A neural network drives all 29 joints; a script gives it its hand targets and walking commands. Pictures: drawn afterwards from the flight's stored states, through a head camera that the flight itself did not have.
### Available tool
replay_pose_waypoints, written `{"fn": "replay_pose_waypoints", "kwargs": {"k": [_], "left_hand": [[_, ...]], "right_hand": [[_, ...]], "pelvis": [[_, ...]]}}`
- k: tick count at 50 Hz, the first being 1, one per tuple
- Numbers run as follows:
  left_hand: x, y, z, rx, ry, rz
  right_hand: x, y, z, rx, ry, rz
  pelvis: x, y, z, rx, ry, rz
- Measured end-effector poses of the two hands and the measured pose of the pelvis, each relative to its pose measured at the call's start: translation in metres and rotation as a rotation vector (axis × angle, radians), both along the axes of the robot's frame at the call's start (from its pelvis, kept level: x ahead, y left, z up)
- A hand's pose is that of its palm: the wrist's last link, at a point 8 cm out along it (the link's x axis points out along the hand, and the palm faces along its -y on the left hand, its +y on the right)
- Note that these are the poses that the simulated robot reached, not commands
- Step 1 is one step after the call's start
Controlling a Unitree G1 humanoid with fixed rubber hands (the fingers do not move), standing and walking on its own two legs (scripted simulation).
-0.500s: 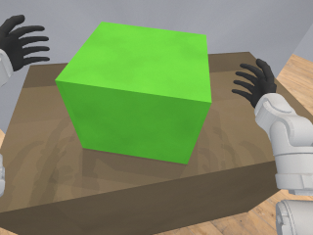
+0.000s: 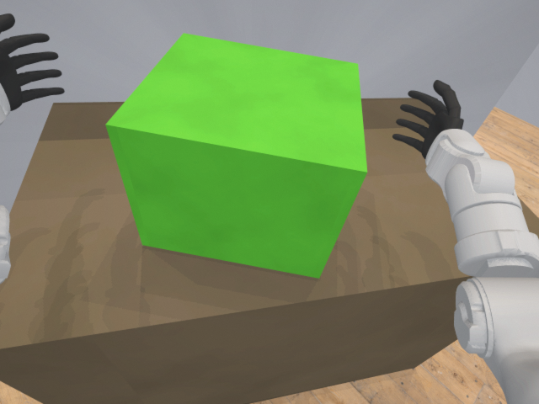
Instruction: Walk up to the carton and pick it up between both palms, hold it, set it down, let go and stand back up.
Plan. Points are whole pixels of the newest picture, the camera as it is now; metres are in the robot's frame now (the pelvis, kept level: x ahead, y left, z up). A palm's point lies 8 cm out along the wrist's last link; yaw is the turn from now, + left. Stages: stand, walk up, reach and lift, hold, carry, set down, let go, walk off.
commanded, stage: reach and lift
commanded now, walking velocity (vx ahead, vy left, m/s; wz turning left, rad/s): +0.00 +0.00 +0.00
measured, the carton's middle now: (250, 154) +0.50 -0.05 +0.10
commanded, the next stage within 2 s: none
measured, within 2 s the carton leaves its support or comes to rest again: neither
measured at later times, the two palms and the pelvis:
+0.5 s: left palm (62, 163) +0.48 +0.24 +0.12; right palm (384, 199) +0.38 -0.26 +0.09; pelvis +0.00 +0.00 -0.01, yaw +0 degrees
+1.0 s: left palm (99, 148) +0.50 +0.19 +0.12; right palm (372, 188) +0.40 -0.24 +0.10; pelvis +0.02 +0.00 -0.01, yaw -1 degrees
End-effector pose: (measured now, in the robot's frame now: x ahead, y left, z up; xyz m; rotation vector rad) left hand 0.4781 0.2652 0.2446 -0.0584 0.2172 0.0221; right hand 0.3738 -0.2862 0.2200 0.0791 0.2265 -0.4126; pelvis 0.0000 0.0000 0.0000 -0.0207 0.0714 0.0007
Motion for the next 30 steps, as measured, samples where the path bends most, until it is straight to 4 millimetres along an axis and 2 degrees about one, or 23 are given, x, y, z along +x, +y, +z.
{"fn": "replay_pose_waypoints", "kwargs": {"k": [5,10,14,21,25,30], "left_hand": [[-0.004,0.001,-0.019,0.020,-0.015,-0.005],[-0.005,-0.003,-0.049,0.052,0.004,-0.020],[-0.006,-0.006,-0.080,0.073,0.051,-0.017],[-0.005,-0.019,-0.117,0.110,0.056,-0.040],[-0.002,-0.028,-0.130,0.115,0.057,-0.065],[0.005,-0.038,-0.130,0.120,0.029,-0.091]], "right_hand": [[0.002,0.007,-0.020,-0.007,0.024,0.006],[0.002,0.015,-0.048,-0.007,0.041,0.006],[0.004,0.022,-0.074,-0.011,0.075,0.013],[0.006,0.027,-0.115,0.007,0.095,0.001],[0.007,0.027,-0.131,0.011,0.097,-0.006],[0.010,0.026,-0.132,0.005,0.055,-0.014]], "pelvis": [[0.001,-0.003,-0.001,-0.002,0.013,0.010],[0.000,-0.004,-0.003,-0.007,0.036,0.020],[-0.002,-0.004,-0.004,-0.010,0.054,0.016],[-0.001,-0.001,-0.010,-0.017,0.116,0.012],[0.001,0.000,-0.012,-0.018,0.136,0.004],[0.007,0.000,-0.013,-0.020,0.161,0.003]]}}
